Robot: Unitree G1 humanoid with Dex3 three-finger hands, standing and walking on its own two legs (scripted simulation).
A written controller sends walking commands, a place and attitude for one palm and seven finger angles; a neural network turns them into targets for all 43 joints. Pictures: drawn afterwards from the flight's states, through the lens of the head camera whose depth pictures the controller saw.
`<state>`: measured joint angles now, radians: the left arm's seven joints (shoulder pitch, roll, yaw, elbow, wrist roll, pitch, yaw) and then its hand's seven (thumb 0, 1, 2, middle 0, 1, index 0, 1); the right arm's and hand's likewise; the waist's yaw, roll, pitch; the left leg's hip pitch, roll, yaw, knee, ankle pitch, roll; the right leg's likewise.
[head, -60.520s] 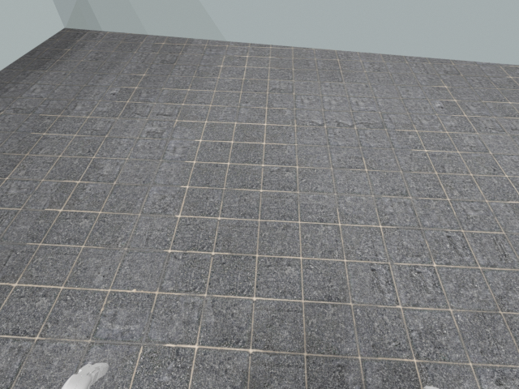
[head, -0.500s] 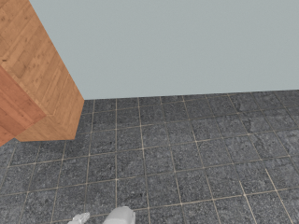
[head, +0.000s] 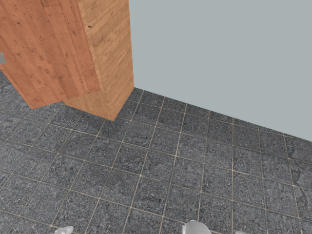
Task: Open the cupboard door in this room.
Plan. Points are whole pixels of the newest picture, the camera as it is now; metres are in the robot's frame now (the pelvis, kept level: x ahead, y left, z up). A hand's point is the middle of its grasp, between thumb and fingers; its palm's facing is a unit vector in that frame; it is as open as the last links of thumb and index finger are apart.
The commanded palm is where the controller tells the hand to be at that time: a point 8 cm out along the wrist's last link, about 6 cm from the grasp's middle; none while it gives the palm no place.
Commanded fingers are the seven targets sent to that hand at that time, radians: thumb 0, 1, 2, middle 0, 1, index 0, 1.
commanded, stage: turn to face it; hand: left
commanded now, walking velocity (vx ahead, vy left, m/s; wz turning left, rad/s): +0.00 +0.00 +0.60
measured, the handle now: out of the picture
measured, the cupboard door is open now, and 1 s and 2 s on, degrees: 45 45 45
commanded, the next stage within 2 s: take the last steps up to it in 0.66 s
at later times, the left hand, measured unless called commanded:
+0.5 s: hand out of the picture +0.01 +0.14 -0.15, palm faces +0.31 -0.91 -0.26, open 7.3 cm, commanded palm none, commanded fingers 0.00 0.90 0.90 -0.20 -0.30 -0.20 -0.30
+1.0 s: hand out of the picture -0.08 +0.19 -0.17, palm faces +0.50 -0.85 -0.19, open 7.4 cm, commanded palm none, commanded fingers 0.00 0.90 0.90 -0.20 -0.30 -0.20 -0.30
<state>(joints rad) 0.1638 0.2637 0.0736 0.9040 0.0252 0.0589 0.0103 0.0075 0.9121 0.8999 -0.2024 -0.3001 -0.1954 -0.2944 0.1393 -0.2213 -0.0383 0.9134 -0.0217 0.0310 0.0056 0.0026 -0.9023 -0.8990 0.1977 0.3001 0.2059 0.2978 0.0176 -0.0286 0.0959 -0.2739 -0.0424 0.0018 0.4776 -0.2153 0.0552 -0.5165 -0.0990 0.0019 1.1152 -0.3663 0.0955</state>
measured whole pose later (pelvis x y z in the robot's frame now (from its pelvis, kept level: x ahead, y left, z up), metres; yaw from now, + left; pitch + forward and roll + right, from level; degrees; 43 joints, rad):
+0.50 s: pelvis -0.01 -0.07 +0.00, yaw +19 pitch +0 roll +2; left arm 0.20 0.16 0.03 0.89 0.02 0.00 0.03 0.00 0.92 0.90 -0.21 -0.30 -0.20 -0.30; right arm 0.17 -0.26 -0.09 0.98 -0.02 0.10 0.03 0.01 -0.91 -0.90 0.19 0.30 0.20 0.30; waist -0.03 0.01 0.10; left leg -0.49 0.02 0.00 1.10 -0.39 -0.08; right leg -0.18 -0.10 -0.19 0.49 -0.30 -0.02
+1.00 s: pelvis -0.03 +0.00 +0.01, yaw +27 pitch +0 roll -2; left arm 0.22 0.23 0.06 0.99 0.03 0.03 -0.01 0.01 0.91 0.90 -0.20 -0.30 -0.19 -0.29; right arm 0.20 -0.17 -0.03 0.97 -0.02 -0.02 -0.02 0.00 -0.92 -0.90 0.20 0.30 0.21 0.30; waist 0.03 -0.03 0.05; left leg -0.16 -0.05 0.04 0.38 -0.22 0.09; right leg -0.47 -0.09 -0.02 1.10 -0.34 0.06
